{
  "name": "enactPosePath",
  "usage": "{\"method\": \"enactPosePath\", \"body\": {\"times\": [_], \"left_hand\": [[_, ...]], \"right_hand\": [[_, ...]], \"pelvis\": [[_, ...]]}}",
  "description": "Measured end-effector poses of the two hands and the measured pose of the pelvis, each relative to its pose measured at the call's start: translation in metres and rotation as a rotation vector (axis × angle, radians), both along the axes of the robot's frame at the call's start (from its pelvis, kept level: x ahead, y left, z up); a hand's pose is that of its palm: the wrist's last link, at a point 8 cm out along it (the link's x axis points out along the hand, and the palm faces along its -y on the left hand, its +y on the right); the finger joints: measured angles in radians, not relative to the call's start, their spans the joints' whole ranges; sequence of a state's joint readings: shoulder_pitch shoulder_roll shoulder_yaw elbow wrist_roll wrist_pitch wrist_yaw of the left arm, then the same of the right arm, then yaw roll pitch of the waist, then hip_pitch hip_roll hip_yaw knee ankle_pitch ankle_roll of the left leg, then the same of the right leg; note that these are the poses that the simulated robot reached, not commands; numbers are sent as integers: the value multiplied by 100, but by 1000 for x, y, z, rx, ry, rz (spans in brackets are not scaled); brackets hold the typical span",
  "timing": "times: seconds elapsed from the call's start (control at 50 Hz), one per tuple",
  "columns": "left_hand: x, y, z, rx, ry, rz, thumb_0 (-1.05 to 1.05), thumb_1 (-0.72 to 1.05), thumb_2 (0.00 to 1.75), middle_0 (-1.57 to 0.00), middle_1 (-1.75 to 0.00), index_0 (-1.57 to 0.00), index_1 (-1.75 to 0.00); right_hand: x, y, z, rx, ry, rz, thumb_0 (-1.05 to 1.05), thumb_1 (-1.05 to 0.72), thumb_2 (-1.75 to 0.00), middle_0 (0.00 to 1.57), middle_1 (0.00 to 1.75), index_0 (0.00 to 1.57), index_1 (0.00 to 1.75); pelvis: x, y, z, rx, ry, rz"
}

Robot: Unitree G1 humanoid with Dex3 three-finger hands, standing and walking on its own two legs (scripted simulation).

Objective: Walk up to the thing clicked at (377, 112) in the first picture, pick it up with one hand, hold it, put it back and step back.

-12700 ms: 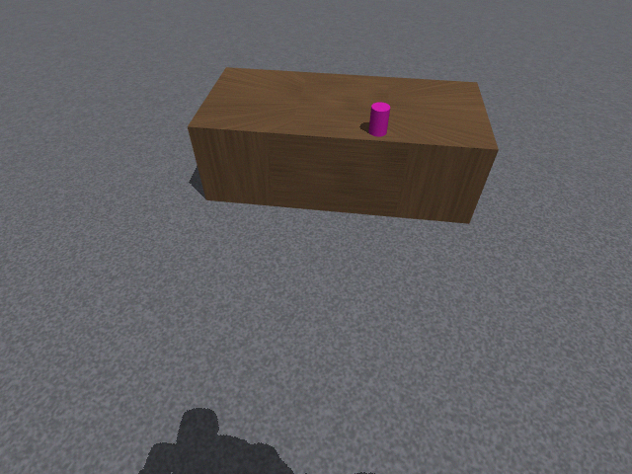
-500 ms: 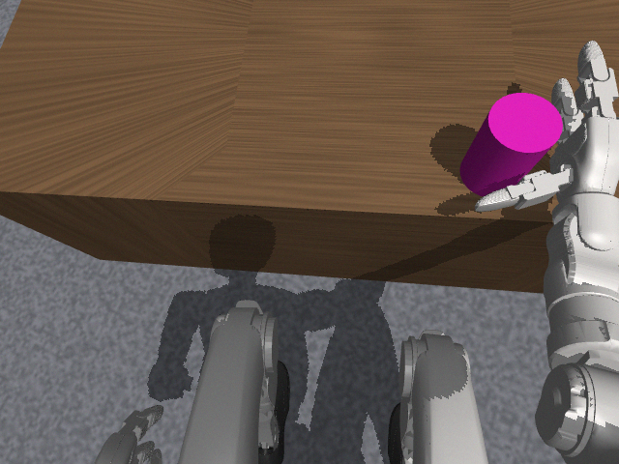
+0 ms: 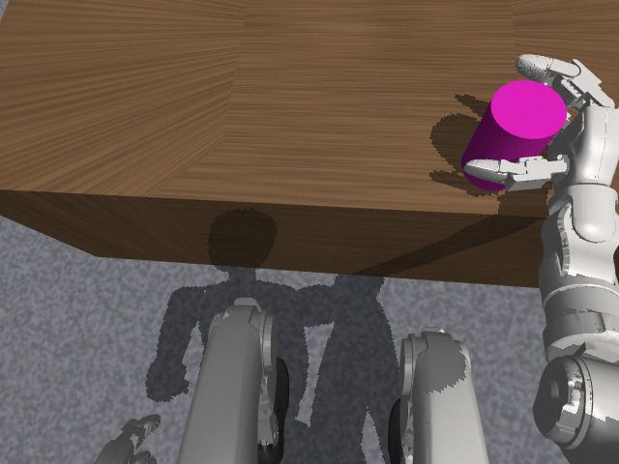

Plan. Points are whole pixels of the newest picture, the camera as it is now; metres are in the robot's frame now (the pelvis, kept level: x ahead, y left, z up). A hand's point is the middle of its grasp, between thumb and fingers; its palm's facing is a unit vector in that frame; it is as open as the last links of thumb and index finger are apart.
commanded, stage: close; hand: right
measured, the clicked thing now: (507, 140) +0.51 -0.16 +0.00
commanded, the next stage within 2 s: settle in 0.24 s
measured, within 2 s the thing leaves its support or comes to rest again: leaves its support in 0.64 s
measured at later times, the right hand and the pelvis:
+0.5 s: hand (521, 129) +0.52 -0.16 +0.01, palm faces +0.07 +1.00 -0.02, open 10.4 cm; pelvis +0.00 +0.00 +0.00, yaw +1 degrees
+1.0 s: hand (551, 76) +0.53 -0.16 +0.08, palm faces +0.08 +1.00 -0.03, open 10.5 cm; pelvis +0.01 +0.00 +0.06, yaw +1 degrees
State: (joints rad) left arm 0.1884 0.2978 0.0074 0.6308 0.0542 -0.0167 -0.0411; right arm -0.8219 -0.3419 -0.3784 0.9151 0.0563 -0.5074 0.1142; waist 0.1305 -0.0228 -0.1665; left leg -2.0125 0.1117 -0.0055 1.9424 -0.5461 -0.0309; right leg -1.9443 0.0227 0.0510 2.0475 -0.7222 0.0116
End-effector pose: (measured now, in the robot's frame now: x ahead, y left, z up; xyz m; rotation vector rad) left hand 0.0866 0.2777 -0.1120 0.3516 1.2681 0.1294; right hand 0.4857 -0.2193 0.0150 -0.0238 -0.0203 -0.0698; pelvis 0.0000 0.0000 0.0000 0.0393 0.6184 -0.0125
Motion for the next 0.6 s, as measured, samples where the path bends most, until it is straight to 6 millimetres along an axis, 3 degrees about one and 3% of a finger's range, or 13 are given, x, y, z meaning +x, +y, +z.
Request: {"method": "enactPosePath", "body": {"times": [0.1, 0.42, 0.6], "left_hand": [[-1, 0, -1, -1, 3, -3, 0, 89, 91, -20, -30, -20, -31], [-8, -1, -2, 9, 9, 4, 0, 90, 90, -21, -30, -21, -31], [-9, -5, 9, 5, 11, 39, 0, 89, 91, -21, -30, -21, -31]], "right_hand": [[0, -1, 0, 2, 0, 1, -1, 18, -47, 89, 66, 82, 63], [6, 1, -1, 4, -11, 0, 0, 35, -76, 85, 88, 80, 86], [8, 2, 3, -13, 27, -3, 0, 42, -90, 80, 102, 76, 99]], "pelvis": [[-2, 1, -2, -2, -3, 1], [-6, -1, -6, 6, -3, 4], [-2, -2, 6, 9, 2, 9]]}}
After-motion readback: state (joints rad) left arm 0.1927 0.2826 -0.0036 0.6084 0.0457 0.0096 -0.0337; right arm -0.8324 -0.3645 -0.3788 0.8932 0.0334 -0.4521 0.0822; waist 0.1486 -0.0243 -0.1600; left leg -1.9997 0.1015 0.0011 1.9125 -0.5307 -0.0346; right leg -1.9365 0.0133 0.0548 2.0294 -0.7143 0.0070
